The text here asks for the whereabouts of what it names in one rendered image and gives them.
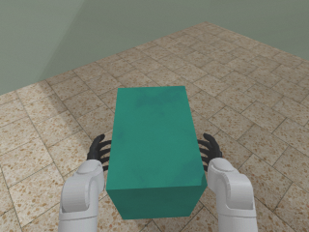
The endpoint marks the robot right forearm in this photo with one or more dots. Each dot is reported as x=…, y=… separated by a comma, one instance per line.
x=235, y=203

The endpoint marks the carton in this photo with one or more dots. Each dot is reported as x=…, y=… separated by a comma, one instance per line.
x=155, y=168

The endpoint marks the robot left forearm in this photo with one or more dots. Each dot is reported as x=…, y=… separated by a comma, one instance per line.
x=78, y=209

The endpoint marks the robot right hand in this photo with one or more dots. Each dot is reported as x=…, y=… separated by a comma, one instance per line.
x=212, y=152

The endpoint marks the robot left hand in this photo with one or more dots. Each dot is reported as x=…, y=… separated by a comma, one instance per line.
x=96, y=154

